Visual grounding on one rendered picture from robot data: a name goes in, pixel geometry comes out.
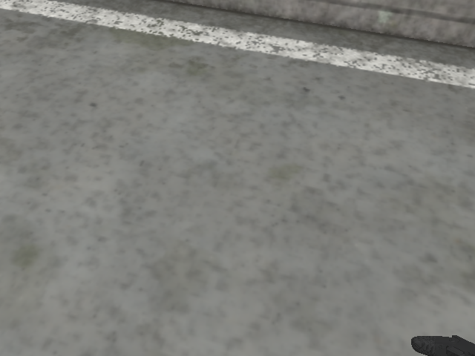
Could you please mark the right robot hand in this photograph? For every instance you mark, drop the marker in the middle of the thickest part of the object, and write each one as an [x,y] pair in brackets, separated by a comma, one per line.
[443,346]

